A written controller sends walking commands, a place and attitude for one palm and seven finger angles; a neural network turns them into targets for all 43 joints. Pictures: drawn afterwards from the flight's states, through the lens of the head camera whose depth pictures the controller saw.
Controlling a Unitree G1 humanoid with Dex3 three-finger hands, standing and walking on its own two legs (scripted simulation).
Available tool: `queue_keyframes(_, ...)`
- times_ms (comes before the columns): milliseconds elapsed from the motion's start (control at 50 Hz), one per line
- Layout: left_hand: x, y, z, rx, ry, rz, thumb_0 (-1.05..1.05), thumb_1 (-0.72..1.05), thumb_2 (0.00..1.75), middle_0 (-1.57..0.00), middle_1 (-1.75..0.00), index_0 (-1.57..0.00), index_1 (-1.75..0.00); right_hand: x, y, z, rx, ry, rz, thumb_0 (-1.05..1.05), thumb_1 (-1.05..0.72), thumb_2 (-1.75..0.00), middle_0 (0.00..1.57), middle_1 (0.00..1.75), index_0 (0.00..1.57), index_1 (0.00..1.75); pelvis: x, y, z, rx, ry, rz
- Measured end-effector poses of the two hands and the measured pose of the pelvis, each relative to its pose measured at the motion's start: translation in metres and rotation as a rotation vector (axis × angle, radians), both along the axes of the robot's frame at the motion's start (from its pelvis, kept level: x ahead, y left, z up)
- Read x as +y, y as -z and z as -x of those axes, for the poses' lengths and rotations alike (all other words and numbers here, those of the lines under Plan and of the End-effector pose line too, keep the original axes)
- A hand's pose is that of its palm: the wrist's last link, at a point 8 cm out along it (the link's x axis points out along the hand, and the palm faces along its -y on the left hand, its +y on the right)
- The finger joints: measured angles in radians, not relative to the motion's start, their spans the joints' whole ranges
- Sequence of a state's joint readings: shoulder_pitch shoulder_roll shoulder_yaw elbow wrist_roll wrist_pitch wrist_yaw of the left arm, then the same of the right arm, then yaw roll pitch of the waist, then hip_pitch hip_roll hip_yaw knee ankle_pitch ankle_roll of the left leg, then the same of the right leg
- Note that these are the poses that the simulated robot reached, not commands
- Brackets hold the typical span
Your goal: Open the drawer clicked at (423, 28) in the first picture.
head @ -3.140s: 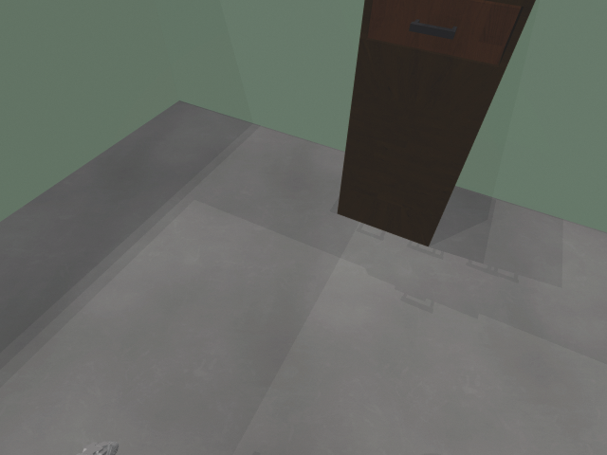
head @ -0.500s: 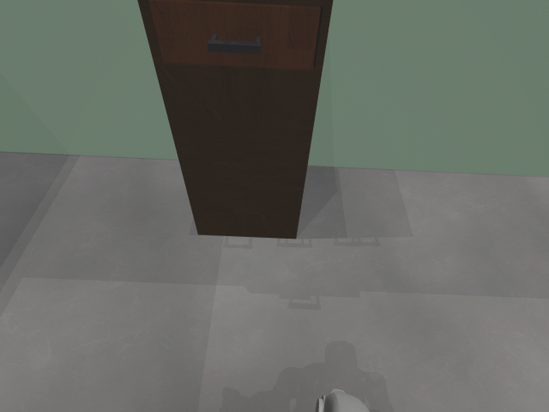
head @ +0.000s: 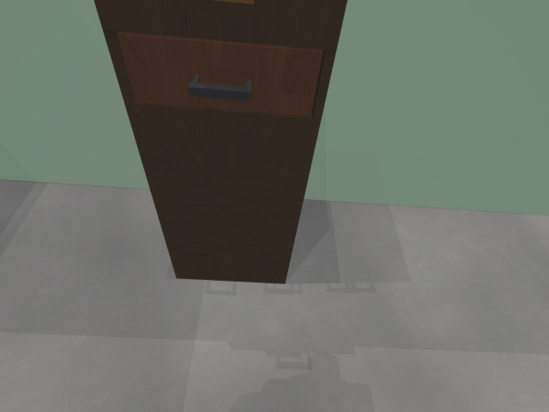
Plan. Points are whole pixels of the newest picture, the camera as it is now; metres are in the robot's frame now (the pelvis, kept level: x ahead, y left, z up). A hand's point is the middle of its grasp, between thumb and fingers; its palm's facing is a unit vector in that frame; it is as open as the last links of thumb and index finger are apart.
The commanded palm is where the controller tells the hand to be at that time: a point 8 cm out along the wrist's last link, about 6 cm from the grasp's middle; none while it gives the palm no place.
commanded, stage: take the last steps up to it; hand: left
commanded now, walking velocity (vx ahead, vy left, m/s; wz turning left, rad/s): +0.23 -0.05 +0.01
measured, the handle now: (221, 86) +0.67 +0.15 +0.12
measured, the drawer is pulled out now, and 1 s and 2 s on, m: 0.00 0.00 0.00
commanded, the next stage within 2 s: come to a stop and stand still in 0.18 s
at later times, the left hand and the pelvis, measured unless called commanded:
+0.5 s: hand (202, 352) +0.24 +0.13 -0.16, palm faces +0.07 -0.97 -0.22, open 7.3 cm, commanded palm none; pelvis +0.15 -0.04 +0.01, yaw +2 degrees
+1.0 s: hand out of the picture +0.10 +0.23 -0.16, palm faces +0.09 -0.98 -0.19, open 7.4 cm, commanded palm none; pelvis +0.12 +0.03 +0.03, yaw +1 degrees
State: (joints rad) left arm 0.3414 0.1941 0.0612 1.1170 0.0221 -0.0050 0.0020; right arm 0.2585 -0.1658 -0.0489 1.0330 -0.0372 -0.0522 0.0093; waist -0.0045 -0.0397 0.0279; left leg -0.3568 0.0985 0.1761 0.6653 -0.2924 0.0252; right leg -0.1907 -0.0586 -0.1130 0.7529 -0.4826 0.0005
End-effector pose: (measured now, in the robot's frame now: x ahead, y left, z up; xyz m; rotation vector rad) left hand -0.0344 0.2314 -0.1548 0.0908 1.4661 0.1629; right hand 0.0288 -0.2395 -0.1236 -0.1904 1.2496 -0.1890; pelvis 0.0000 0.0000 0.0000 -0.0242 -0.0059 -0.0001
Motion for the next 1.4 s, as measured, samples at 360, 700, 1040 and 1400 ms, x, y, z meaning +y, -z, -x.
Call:
queue_keyframes(360,-0.03,-0.023,-0.23,-0.219,0.097,-0.06,0.01,0.92,0.89,-0.2,-0.3,-0.2,-0.3,0.017,0.018,-0.028,0.286,0.129,-0.151,0.0,-0.91,-0.89,0.2,0.3,0.21,0.3,-0.034,-0.004,-0.135,-0.011,0.0,-0.047)
queue_keyframes(700,-0.005,-0.022,-0.242,-0.266,0.004,-0.083,0.0,0.91,0.89,-0.21,-0.3,-0.2,-0.3,-0.022,-0.006,-0.218,-0.069,-0.068,0.021,0.0,-0.92,-0.89,0.2,0.3,0.2,0.29,-0.013,-0.005,-0.135,-0.019,-0.058,-0.013)
queue_keyframes(1040,0.044,-0.023,-0.117,0.032,-0.033,-0.023,0.01,0.91,0.89,-0.2,-0.3,-0.2,-0.3,0.035,-0.037,-0.149,-0.025,-0.026,0.052,0.0,-0.93,-0.89,0.21,0.3,0.21,0.3,0.026,-0.029,-0.121,0.007,-0.018,0.025)
queue_keyframes(1400,-0.039,-0.032,-0.13,-0.093,0.041,-0.057,0.02,0.93,0.89,-0.2,-0.3,-0.2,-0.3,-0.003,0.01,-0.01,0.244,0.1,-0.106,0.0,-0.91,-0.89,0.2,0.3,0.2,0.29,-0.029,-0.02,-0.088,-0.026,-0.016,-0.031)
